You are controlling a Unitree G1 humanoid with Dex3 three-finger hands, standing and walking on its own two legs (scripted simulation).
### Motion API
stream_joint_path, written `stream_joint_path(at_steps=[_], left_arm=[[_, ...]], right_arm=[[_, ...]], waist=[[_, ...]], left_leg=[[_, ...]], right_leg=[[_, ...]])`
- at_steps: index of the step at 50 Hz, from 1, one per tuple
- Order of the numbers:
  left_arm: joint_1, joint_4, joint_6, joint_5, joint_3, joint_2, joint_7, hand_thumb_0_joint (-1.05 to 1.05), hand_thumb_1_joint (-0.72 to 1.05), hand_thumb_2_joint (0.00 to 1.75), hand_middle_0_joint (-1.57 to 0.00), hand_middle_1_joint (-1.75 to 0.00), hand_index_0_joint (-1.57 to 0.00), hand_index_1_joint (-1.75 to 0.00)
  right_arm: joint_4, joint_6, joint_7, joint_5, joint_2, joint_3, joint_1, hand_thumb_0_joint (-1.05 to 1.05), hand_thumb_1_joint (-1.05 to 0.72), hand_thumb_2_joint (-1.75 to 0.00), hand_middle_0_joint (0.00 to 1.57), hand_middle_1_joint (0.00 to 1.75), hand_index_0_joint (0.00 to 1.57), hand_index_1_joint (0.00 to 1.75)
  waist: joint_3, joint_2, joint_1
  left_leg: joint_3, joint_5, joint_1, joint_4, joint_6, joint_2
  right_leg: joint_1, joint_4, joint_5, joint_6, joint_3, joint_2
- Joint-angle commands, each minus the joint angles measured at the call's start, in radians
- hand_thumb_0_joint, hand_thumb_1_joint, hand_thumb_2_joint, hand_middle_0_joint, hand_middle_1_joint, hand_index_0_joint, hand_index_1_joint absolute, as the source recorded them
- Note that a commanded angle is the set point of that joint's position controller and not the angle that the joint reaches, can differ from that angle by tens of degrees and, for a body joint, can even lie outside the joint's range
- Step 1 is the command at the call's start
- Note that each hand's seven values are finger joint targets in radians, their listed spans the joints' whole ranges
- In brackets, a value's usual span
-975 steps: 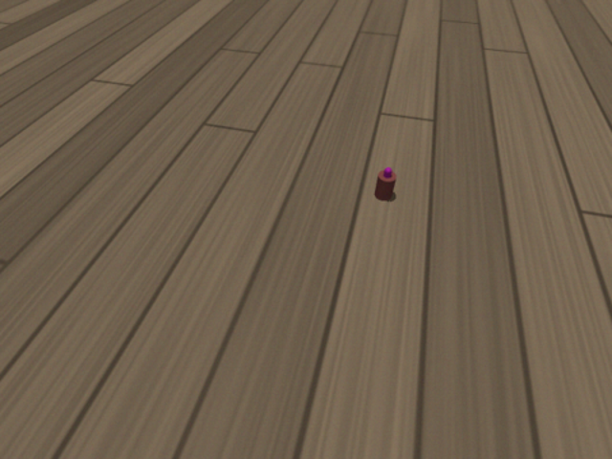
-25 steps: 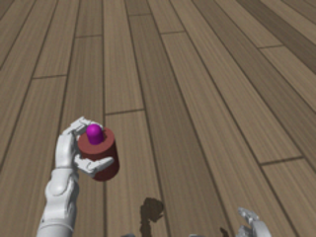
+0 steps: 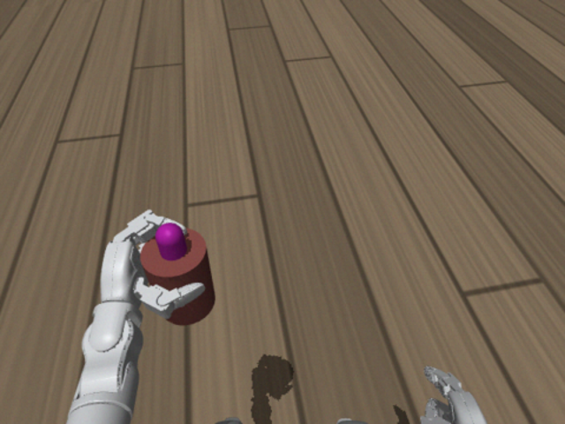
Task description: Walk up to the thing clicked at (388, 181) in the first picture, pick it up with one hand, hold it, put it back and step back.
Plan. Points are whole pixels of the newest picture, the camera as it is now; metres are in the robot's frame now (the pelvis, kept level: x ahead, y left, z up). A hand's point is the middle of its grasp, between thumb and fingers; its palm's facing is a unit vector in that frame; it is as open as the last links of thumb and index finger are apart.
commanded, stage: hold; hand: left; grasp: from the side
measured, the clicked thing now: (178, 268) +0.32 +0.16 +0.04
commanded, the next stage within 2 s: crouch in 1.04 s
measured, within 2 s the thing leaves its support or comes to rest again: neither
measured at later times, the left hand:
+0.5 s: hand (167, 262) +0.33 +0.17 +0.06, palm faces +0.04 -1.00 +0.00, open 10.1 cm
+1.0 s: hand (172, 262) +0.32 +0.16 +0.06, palm faces +0.03 -1.00 +0.01, open 10.1 cm
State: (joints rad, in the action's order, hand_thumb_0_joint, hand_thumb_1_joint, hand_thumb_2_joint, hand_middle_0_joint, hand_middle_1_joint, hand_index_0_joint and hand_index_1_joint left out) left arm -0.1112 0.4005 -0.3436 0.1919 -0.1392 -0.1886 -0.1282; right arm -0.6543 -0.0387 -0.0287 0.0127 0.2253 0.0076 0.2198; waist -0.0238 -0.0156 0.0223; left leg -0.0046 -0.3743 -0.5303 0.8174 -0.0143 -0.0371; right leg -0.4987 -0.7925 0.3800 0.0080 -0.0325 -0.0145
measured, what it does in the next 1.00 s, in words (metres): stands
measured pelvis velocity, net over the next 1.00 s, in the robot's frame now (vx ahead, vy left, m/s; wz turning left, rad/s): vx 0.00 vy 0.00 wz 0.00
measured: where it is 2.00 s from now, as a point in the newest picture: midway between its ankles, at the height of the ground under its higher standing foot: outside the picture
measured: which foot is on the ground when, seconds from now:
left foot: down 0.00-1.00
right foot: down 0.00-1.00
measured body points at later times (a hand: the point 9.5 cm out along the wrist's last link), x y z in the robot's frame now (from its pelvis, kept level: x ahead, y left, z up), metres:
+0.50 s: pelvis +0.00 +0.00 +0.00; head +0.04 +0.00 +0.45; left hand +0.32 +0.22 +0.06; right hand +0.14 -0.25 -0.11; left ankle +0.03 +0.13 -0.70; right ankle +0.02 -0.13 -0.70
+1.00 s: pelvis +0.00 +0.00 +0.00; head +0.04 +0.00 +0.45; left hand +0.32 +0.21 +0.06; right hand +0.14 -0.25 -0.11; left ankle +0.03 +0.13 -0.70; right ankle +0.01 -0.13 -0.70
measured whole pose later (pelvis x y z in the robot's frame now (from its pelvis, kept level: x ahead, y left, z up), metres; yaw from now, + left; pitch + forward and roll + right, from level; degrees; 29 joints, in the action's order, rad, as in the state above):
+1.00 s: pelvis +0.00 +0.00 +0.00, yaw +0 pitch +5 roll -1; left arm -0.11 0.40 -0.34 0.20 -0.15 -0.19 -0.14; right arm -0.65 -0.04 -0.03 0.02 0.23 0.01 0.23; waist -0.02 -0.02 0.02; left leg -0.01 -0.38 -0.54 0.82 -0.02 -0.04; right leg -0.51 -0.80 0.39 0.00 -0.03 -0.01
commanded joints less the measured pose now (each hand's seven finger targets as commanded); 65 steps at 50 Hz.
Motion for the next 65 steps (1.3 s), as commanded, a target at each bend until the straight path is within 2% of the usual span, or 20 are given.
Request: stream_joint_path(at_steps=[1,6,10,14,17,23,26,29,32,35,40,45,50,51,57,58,59,61,62,65], left_arm=[[-0.277,-0.24,-0.073,0.015,-0.056,-0.128,0.004,0.0,0.08,1.2,-1.24,-1.4,-1.27,-1.4],[-0.268,-0.25,-0.08,0.019,-0.068,-0.137,0.009,0.0,0.07,1.22,-1.25,-1.41,-1.27,-1.41],[-0.216,-0.189,-0.062,0.014,-0.018,-0.086,-0.005,0.0,0.06,1.2,-1.24,-1.4,-1.26,-1.4],[-0.294,-0.25,-0.077,0.017,-0.067,-0.146,-0.002,0.0,0.08,1.21,-1.24,-1.4,-1.26,-1.39],[-0.277,-0.249,-0.084,0.024,-0.079,-0.141,0.006,0.0,0.06,1.21,-1.25,-1.41,-1.27,-1.41],[-0.243,-0.211,-0.079,0.02,-0.057,-0.13,-0.012,0.0,0.03,1.22,-1.25,-1.42,-1.27,-1.42],[-0.261,-0.219,-0.08,0.024,-0.05,-0.121,-0.024,0.0,0.05,1.21,-1.24,-1.39,-1.26,-1.39],[-0.314,-0.278,-0.086,0.026,-0.049,-0.134,-0.021,0.0,0.09,1.19,-1.22,-1.37,-1.24,-1.37],[-0.275,-0.246,-0.08,0.023,-0.049,-0.124,-0.011,0.0,0.09,1.2,-1.22,-1.38,-1.24,-1.38],[-0.244,-0.188,-0.07,0.025,-0.077,-0.129,-0.005,0.0,0.07,1.21,-1.23,-1.39,-1.25,-1.39],[-0.269,-0.225,-0.062,0.018,-0.042,-0.116,-0.01,0.0,0.08,1.22,-1.24,-1.41,-1.26,-1.4],[-0.31,-0.238,-0.07,0.026,-0.065,-0.138,-0.012,0.0,0.04,1.19,-1.24,-1.4,-1.26,-1.4],[-0.237,-0.23,-0.071,0.024,-0.047,-0.11,-0.004,0.0,0.06,1.19,-1.23,-1.4,-1.25,-1.39],[-0.238,-0.229,-0.069,0.021,-0.072,-0.137,0.0,0.0,0.05,1.19,-1.23,-1.4,-1.26,-1.39],[-0.217,-0.235,-0.076,0.023,-0.06,-0.118,-0.003,0.0,0.12,1.26,-1.29,-1.44,-1.3,-1.45],[-0.235,-0.251,-0.077,0.024,-0.033,-0.096,-0.005,0.0,0.12,1.18,-1.24,-1.37,-1.26,-1.37],[-0.249,-0.255,-0.083,0.02,-0.054,-0.123,-0.004,0.0,0.11,1.18,-1.26,-1.36,-1.28,-1.36],[-0.228,-0.209,-0.081,0.009,-0.053,-0.119,0.001,0.0,0.11,1.16,-1.26,-1.35,-1.28,-1.34],[-0.248,-0.197,-0.087,0.007,-0.033,-0.101,-0.001,0.0,0.1,1.16,-1.26,-1.36,-1.28,-1.35],[-0.214,-0.13,-0.102,0.013,-0.064,-0.091,0.01,0.0,0.07,1.15,-1.26,-1.35,-1.28,-1.34]], right_arm=[[0.128,-0.047,-0.005,0.002,0.132,0.046,-0.04,0.0,-0.9,-0.9,0.2,0.3,0.2,0.3],[0.136,-0.052,-0.01,0.004,0.128,0.041,-0.05,0.0,-0.91,-0.9,0.2,0.3,0.2,0.3],[0.131,-0.054,-0.012,0.004,0.133,0.044,-0.044,0.0,-0.9,-0.9,0.2,0.3,0.2,0.3],[0.126,-0.053,-0.009,0.004,0.134,0.047,-0.037,0.0,-0.9,-0.9,0.2,0.3,0.2,0.3],[0.131,-0.057,-0.009,0.003,0.126,0.04,-0.044,0.0,-0.9,-0.9,0.2,0.3,0.2,0.3],[0.12,-0.051,-0.005,0.003,0.135,0.048,-0.027,0.0,-0.91,-0.9,0.2,0.3,0.2,0.3],[0.13,-0.049,-0.007,0.004,0.133,0.047,-0.036,0.0,-0.9,-0.9,0.2,0.3,0.2,0.3],[0.129,-0.054,-0.008,0.001,0.131,0.045,-0.023,0.0,-0.9,-0.9,0.2,0.3,0.2,0.3],[0.119,-0.054,-0.01,0.002,0.13,0.043,-0.015,0.0,-0.9,-0.9,0.2,0.3,0.2,0.3],[0.124,-0.052,-0.01,0.004,0.132,0.044,-0.032,0.0,-0.9,-0.9,0.2,0.3,0.2,0.3],[0.13,-0.046,-0.008,0.002,0.136,0.048,-0.021,0.0,-0.9,-0.9,0.2,0.3,0.2,0.3],[0.131,-0.051,-0.006,0.005,0.126,0.042,-0.036,0.0,-0.91,-0.9,0.2,0.3,0.2,0.3],[0.137,-0.054,-0.01,0.003,0.131,0.044,-0.039,0.0,-0.91,-0.9,0.2,0.3,0.2,0.3],[0.134,-0.053,-0.011,0.005,0.134,0.047,-0.038,0.0,-0.91,-0.9,0.2,0.3,0.2,0.3],[0.135,-0.052,-0.013,0.004,0.125,0.041,-0.049,0.0,-0.9,-0.91,0.2,0.3,0.2,0.3],[0.137,-0.053,-0.013,0.004,0.127,0.043,-0.049,0.0,-0.87,-0.9,0.2,0.3,0.2,0.3],[0.13,-0.055,-0.013,0.002,0.125,0.042,-0.047,0.0,-0.88,-0.9,0.2,0.3,0.2,0.3],[0.129,-0.057,-0.009,0.0,0.128,0.046,-0.047,0.0,-0.88,-0.9,0.2,0.3,0.2,0.3],[0.124,-0.057,-0.007,-0.002,0.127,0.047,-0.042,0.0,-0.88,-0.9,0.2,0.3,0.2,0.3],[0.117,-0.06,-0.001,-0.005,0.13,0.052,-0.039,0.0,-0.88,-0.9,0.2,0.3,0.2,0.3]], waist=[[-0.247,-0.007,-0.004],[-0.261,0.002,-0.007],[-0.211,0.023,0.015],[-0.271,-0.007,-0.005],[-0.272,-0.006,-0.009],[-0.26,0.016,0.003],[-0.238,0.028,0.002],[-0.314,-0.026,0.0],[-0.299,-0.017,0.001],[-0.243,0.026,-0.003],[-0.278,-0.013,-0.002],[-0.252,-0.001,-0.001],[-0.274,0.026,0.0],[-0.269,0.028,-0.009],[-0.247,0.024,-0.007],[-0.248,0.031,0.004],[-0.243,0.009,0.001],[-0.225,0.008,0.001],[-0.223,0.013,0.022],[-0.206,0.042,0.01]], left_leg=[[-0.004,0.126,0.122,-0.128,0.015,0.02],[0.011,0.136,0.12,-0.116,0.018,0.029],[0.008,0.132,0.11,-0.116,0.021,0.025],[0.0,0.16,0.127,-0.112,0.016,0.022],[0.002,0.15,0.125,-0.111,0.016,0.024],[0.0,0.208,0.117,-0.098,0.02,0.02],[0.004,0.164,0.1,-0.101,0.022,0.022],[0.007,0.195,0.15,-0.096,0.016,0.024],[0.002,0.223,0.15,-0.097,0.014,0.023],[0.002,0.18,0.104,-0.099,0.019,0.022],[0.0,0.205,0.133,-0.11,0.015,0.019],[0.005,0.14,0.113,-0.107,0.02,0.024],[0.006,0.177,0.126,-0.101,0.021,0.026],[0.008,0.176,0.116,-0.102,0.022,0.027],[0.013,0.146,0.105,-0.102,0.023,0.029],[0.012,0.133,0.108,-0.106,0.023,0.028],[0.011,0.128,0.104,-0.104,0.022,0.029],[0.007,0.11,0.081,-0.102,0.021,0.026],[0.005,0.109,0.08,-0.091,0.023,0.023],[0.002,0.106,0.025,-0.059,0.025,0.023]], right_leg=[[0.079,0.109,-0.167,-0.019,-0.014,0.025],[0.094,0.124,-0.185,-0.015,0.001,0.018],[0.059,0.123,-0.186,-0.013,-0.002,0.022],[0.088,0.105,-0.202,-0.019,-0.008,0.022],[0.094,0.11,-0.191,-0.016,-0.005,0.021],[0.09,0.097,-0.251,-0.014,-0.006,0.022],[0.078,0.109,-0.215,-0.014,-0.002,0.02],[0.091,0.104,-0.241,-0.016,0.001,0.019],[0.1,0.094,-0.266,-0.018,-0.005,0.021],[0.085,0.106,-0.225,-0.016,-0.006,0.021],[0.096,0.097,-0.243,-0.02,-0.006,0.024],[0.077,0.115,-0.186,-0.015,-0.001,0.019],[0.101,0.114,-0.224,-0.013,-0.003,0.02],[0.104,0.116,-0.225,-0.012,-0.001,0.018],[0.089,0.123,-0.199,-0.012,0.005,0.014],[0.084,0.124,-0.187,-0.013,0.005,0.015],[0.078,0.121,-0.18,-0.013,0.004,0.015],[0.048,0.11,-0.158,-0.018,-0.001,0.019],[0.025,0.101,-0.162,-0.015,0.0,0.02],[0.001,0.072,-0.159,-0.016,-0.003,0.017]])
